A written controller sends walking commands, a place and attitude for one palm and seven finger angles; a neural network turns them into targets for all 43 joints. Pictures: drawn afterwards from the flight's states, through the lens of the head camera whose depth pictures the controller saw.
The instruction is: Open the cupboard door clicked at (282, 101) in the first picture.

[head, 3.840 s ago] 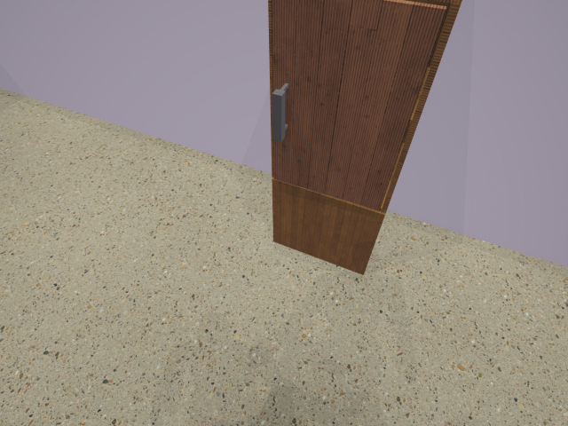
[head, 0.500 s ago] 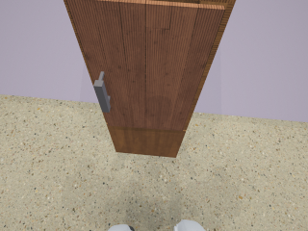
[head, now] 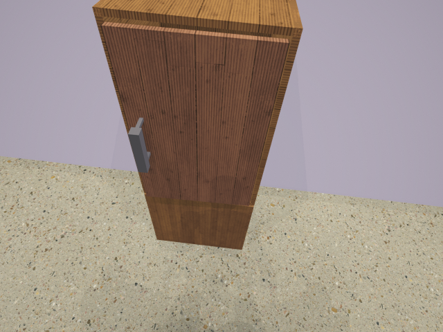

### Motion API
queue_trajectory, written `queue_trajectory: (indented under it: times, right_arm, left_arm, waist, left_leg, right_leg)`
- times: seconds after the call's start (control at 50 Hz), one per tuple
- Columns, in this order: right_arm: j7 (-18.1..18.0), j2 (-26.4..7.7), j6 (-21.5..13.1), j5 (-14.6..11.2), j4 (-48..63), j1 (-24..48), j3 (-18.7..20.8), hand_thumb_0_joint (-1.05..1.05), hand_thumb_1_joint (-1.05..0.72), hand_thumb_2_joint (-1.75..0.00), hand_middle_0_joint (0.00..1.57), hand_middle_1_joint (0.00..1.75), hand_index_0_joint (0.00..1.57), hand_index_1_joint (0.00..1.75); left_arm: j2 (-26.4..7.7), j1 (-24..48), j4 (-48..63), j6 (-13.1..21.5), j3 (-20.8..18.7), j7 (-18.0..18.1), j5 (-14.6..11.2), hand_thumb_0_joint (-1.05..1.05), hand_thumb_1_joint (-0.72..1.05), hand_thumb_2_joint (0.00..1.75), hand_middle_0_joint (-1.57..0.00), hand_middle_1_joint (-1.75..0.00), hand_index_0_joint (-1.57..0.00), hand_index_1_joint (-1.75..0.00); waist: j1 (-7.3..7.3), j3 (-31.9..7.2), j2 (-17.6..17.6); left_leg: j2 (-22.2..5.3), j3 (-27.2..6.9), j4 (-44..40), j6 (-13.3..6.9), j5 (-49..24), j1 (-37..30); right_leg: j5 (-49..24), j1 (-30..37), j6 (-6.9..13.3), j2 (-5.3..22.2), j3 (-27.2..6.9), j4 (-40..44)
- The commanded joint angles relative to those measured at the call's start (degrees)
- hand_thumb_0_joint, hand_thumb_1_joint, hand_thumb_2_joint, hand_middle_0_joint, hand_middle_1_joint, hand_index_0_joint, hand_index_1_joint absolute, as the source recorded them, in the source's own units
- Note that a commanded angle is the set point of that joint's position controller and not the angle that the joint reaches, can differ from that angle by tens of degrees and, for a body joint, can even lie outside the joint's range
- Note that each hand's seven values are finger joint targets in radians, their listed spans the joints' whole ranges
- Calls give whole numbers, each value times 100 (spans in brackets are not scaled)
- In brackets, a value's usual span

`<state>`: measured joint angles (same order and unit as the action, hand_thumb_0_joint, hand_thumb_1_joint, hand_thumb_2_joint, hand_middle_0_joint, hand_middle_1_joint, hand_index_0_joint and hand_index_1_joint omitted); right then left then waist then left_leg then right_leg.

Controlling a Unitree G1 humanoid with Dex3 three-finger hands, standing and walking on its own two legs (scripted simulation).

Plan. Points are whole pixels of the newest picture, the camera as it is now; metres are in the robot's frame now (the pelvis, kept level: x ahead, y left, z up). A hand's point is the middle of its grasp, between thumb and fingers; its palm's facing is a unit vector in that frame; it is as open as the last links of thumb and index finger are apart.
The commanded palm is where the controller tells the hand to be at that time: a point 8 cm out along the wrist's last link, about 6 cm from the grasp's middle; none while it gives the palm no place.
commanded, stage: come to a stop and stand still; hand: left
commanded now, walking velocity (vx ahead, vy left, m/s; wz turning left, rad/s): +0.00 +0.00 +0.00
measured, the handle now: (142, 145) +0.57 +0.25 -0.05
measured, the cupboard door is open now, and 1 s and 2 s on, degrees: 1 1 1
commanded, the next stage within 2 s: look again from close up in 0.04 s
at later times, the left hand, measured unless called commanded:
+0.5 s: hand out of the picture -0.03 +0.18 -0.18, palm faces +0.00 -0.98 -0.19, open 7.4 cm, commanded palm none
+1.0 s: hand out of the picture -0.06 +0.19 -0.19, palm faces +0.07 -0.99 -0.13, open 7.4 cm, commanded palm none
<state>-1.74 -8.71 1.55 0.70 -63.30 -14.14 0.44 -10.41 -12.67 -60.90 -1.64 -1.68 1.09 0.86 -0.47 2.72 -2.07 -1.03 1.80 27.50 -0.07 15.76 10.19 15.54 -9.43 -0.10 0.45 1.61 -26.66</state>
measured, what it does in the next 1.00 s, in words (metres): stands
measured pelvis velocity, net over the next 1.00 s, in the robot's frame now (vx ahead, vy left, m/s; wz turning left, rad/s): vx -0.02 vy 0.03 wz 0.01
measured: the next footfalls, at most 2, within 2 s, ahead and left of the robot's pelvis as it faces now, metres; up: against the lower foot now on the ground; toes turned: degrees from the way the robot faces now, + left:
right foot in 1.28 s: +0.11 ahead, -0.08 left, +0.00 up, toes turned -4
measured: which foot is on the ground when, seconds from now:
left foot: down 0.00-1.00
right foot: down 0.00-1.00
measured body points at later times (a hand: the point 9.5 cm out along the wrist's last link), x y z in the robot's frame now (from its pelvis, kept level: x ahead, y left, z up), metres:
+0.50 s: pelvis -0.03 +0.01 +0.00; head -0.05 +0.01 +0.45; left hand -0.03 +0.23 -0.16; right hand -0.01 -0.21 -0.16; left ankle -0.01 +0.12 -0.74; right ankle -0.01 -0.12 -0.74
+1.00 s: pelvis -0.02 +0.03 -0.01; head -0.02 +0.05 +0.44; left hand -0.06 +0.24 -0.18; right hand -0.04 -0.20 -0.16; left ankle -0.01 +0.12 -0.74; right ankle -0.01 -0.12 -0.74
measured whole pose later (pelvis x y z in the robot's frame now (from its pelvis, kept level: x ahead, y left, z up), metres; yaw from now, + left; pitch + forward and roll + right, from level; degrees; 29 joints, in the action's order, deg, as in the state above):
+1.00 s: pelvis -0.02 +0.03 -0.01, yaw +0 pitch -1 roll -1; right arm -0.5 -8.4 0.3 1.3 -61.9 -21.5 0.4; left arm -8.0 -23.4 -61.7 0.1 -1.4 0.6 1.5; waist -0.7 0.2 -1.6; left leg 0.9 2.4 34.1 -2.5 17.4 15.3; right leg 17.1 -13.9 -1.1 2.3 0.6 -32.2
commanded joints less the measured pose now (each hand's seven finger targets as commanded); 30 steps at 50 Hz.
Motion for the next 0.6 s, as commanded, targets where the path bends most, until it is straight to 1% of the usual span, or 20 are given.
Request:
queue_trajectory:
  times: [0.0,0.02,0.04,0.1,0.12,0.14,0.16,0.18,0.2,0.22,0.24,0.26,0.28,0.32,0.34,0.38,0.46,0.52,0.56,0.58]
  right_arm:
    - [-42,-654,-154,0,206,-9,111,0,-90,-90,20,30,20,30]
    - [-43,-639,-156,-6,187,-79,107,0,-90,-90,20,30,20,30]
    - [-43,-625,-154,-17,156,-164,108,0,-90,-90,20,30,20,30]
    - [-46,-618,-156,-6,95,-261,97,0,-90,-90,20,30,20,30]
    - [38,-800,-314,-46,447,227,101,0,-90,-90,20,30,20,30]
    - [78,-654,-311,-59,643,154,43,0,-90,-90,20,30,20,30]
    - [54,-431,-361,-11,558,-286,49,0,-90,-90,20,30,20,30]
    - [27,-516,-373,-8,514,-503,68,0,-90,-90,20,30,20,30]
    - [15,-584,-351,-22,505,-471,67,0,-90,-90,20,30,20,30]
    - [12,-619,-340,-25,522,-445,72,0,-90,-90,20,30,20,30]
    - [17,-616,-341,-5,524,-408,67,0,-90,-90,20,30,20,30]
    - [21,-608,-321,-5,542,-366,47,0,-90,-90,20,30,20,30]
    - [29,-624,-307,2,548,-329,46,0,-90,-90,20,30,20,30]
    - [52,-630,-280,4,577,-345,42,0,-90,-90,20,30,20,30]
    - [67,-613,-267,10,563,-369,46,0,-90,-90,20,30,20,30]
    - [74,-642,-261,22,567,-405,51,0,-90,-90,20,30,20,30]
    - [76,-668,-267,29,548,-481,64,0,-90,-90,20,30,20,30]
    - [76,-667,-266,35,541,-487,68,0,-90,-90,20,30,20,30]
    - [74,-671,-281,32,522,-531,69,0,-90,-90,20,30,20,30]
    - [73,-654,-275,28,505,-516,70,0,-90,-90,20,30,20,30]
  left_arm:
    - [-461,-383,-56,120,-24,13,-32,0,90,90,-20,-30,-20,-30]
    - [-466,-382,-86,135,-17,11,-34,0,90,90,-20,-30,-20,-30]
    - [-460,-376,-110,148,-14,14,-30,0,90,90,-20,-30,-20,-30]
    - [-397,-441,-182,170,18,21,-35,0,90,90,-20,-30,-20,-30]
    - [-492,-958,-251,382,97,295,62,0,90,90,-20,-30,-20,-30]
    - [-813,-784,-184,490,74,270,26,0,90,90,-20,-30,-20,-30]
    - [-667,-791,-84,502,86,240,2,0,90,90,-20,-30,-20,-30]
    - [-572,-760,-89,483,108,231,-30,0,90,90,-20,-30,-20,-30]
    - [-483,-739,-65,443,126,215,-38,0,90,90,-20,-30,-20,-30]
    - [-431,-729,-41,413,134,193,-33,0,90,90,-20,-30,-20,-30]
    - [-421,-664,-30,376,152,180,-12,0,90,90,-20,-30,-20,-30]
    - [-403,-675,-9,346,156,164,-11,0,90,90,-20,-30,-20,-30]
    - [-371,-710,-11,331,164,152,-4,0,90,90,-20,-30,-20,-30]
    - [-391,-748,5,313,181,129,1,0,90,90,-20,-30,-20,-30]
    - [-416,-752,15,304,179,125,20,0,90,90,-20,-30,-20,-30]
    - [-422,-810,53,295,175,111,18,0,90,90,-20,-30,-20,-30]
    - [-408,-861,129,275,160,99,26,0,90,90,-20,-30,-20,-30]
    - [-389,-917,159,268,147,84,24,0,90,90,-20,-30,-20,-30]
    - [-376,-939,171,261,139,80,32,0,90,90,-20,-30,-20,-30]
    - [-368,-967,162,265,140,77,32,0,90,90,-20,-30,-20,-30]
  waist:
    - [-16,158,642]
    - [13,143,516]
    - [37,142,286]
    - [75,150,87]
    - [-159,150,408]
    - [143,-76,254]
    - [173,-617,231]
    - [221,-986,-39]
    - [194,-1008,-235]
    - [180,-875,-253]
    - [160,-508,41]
    - [127,-157,16]
    - [114,127,103]
    - [100,512,47]
    - [104,634,106]
    - [96,634,104]
    - [66,535,109]
    - [46,464,175]
    - [28,395,265]
    - [20,369,183]
  left_leg:
    - [-527,-517,-1040,-112,-319,213]
    - [-506,-464,-1018,-103,-373,117]
    - [-518,-447,-1022,-94,-388,35]
    - [-488,-389,-1010,-85,-390,-93]
    - [-499,-96,271,65,-1063,213]
    - [-373,-98,70,55,-957,163]
    - [-289,-141,-115,-55,-800,-13]
    - [-399,-231,-88,-105,-1075,-101]
    - [-458,-292,-90,-119,-1182,-141]
    - [-476,-323,-167,-138,-1184,-134]
    - [-496,-340,-232,-146,-1200,-20]
    - [-489,-401,-345,-157,-940,211]
    - [-467,-423,-436,-158,-671,352]
    - [-403,-487,-635,-159,-38,606]
    - [-402,-506,-718,-159,163,680]
    - [-371,-552,-790,-164,457,764]
    - [-398,-624,-931,-190,758,885]
    - [-389,-638,-961,-192,918,958]
    - [-431,-689,-1038,-210,1007,1026]
    - [-421,-665,-1005,-205,996,1027]
  right_leg:
    - [-622,63,167,426,-505,768]
    - [-631,24,171,461,-525,845]
    - [-556,-5,166,440,-518,905]
    - [-459,-120,156,484,-570,1007]
    - [-2651,-188,72,860,-774,627]
    - [-3759,-9,184,999,-729,366]
    - [-3833,354,223,922,-735,102]
    - [-3195,461,236,793,-560,33]
    - [-2460,387,220,698,-493,95]
    - [-1928,235,203,642,-484,143]
    - [-1432,-8,204,563,-456,174]
    - [-898,-187,193,526,-459,261]
    - [-514,-385,196,499,-501,346]
    - [168,-650,205,478,-559,500]
    - [341,-734,205,455,-546,529]
    - [517,-767,198,432,-576,547]
    - [521,-665,170,416,-527,517]
    - [591,-640,169,412,-541,533]
    - [455,-521,150,407,-468,475]
    - [467,-512,150,415,-484,496]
